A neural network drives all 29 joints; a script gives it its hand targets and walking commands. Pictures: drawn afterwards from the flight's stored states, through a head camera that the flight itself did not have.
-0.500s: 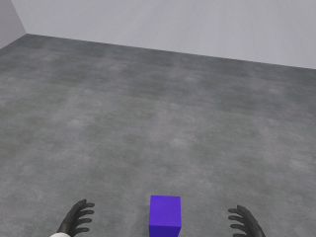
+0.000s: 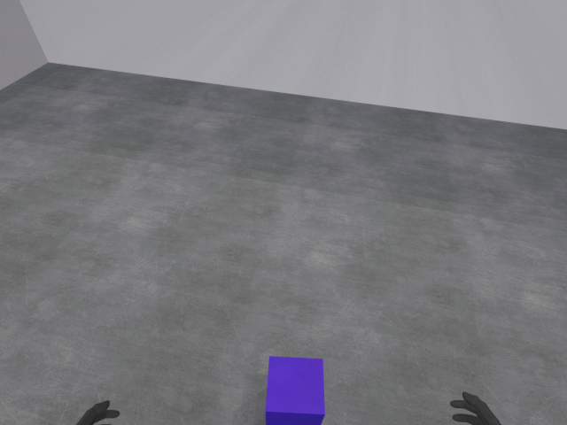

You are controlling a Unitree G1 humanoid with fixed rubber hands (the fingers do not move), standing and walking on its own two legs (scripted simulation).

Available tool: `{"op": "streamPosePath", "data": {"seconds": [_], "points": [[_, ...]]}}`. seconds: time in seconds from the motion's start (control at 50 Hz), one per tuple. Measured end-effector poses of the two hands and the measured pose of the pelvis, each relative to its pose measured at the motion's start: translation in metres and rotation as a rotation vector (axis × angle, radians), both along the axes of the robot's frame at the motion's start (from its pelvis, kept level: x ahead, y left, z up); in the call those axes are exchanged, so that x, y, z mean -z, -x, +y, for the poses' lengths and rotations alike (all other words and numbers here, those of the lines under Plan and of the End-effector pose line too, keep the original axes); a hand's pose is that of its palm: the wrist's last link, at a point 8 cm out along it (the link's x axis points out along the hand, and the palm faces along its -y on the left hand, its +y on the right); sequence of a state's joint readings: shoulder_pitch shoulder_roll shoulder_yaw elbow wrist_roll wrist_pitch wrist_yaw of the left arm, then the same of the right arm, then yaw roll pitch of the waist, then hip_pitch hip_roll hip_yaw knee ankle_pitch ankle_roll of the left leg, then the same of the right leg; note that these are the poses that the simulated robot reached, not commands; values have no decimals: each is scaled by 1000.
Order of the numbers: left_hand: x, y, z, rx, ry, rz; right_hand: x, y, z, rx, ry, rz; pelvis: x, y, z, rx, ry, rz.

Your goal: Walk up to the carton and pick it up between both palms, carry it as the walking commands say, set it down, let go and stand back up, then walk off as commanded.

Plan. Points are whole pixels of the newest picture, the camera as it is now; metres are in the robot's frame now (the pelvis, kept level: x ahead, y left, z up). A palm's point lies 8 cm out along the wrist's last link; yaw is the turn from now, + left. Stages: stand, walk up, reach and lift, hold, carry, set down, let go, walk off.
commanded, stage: stand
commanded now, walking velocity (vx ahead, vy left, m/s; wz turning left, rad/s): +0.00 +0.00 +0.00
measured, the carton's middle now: (293, 397) +0.36 -0.03 -0.64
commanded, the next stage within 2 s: walk off in 1.50 s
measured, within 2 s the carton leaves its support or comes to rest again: neither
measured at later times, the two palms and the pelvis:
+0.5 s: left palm out of the picture +0.11 +0.29 -0.09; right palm out of the picture +0.12 -0.30 -0.09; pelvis +0.00 +0.00 +0.01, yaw +0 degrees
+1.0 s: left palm out of the picture +0.08 +0.30 -0.09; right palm out of the picture +0.09 -0.31 -0.09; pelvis -0.01 +0.00 +0.01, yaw +0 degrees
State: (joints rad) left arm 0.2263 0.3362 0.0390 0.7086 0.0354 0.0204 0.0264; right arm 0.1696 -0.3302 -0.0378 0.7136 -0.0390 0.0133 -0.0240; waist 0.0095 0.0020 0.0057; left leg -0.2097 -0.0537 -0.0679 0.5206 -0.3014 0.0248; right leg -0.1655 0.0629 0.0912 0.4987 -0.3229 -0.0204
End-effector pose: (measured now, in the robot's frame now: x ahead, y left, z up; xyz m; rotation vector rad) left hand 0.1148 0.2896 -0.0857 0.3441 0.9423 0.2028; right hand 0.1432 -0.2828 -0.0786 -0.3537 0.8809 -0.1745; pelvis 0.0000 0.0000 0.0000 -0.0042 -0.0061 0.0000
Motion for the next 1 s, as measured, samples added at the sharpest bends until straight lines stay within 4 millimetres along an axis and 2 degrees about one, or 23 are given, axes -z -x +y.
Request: {"op": "streamPosePath", "data": {"seconds": [0.14, 0.32, 1.0], "points": [[1, -9, -2, 8, 3, 6, 3, -2, -1, 6, -1, 16, -1, -5, 0, -2, -1, -3], [1, -11, -2, 6, 0, 21, 6, 8, -7, 23, 6, 57, -4, -6, -1, -4, -3, -12], [7, 37, 12, -30, -12, 144, 12, 57, -24, 56, 25, 186, -11, 13, -2, -4, -3, -33]]}}
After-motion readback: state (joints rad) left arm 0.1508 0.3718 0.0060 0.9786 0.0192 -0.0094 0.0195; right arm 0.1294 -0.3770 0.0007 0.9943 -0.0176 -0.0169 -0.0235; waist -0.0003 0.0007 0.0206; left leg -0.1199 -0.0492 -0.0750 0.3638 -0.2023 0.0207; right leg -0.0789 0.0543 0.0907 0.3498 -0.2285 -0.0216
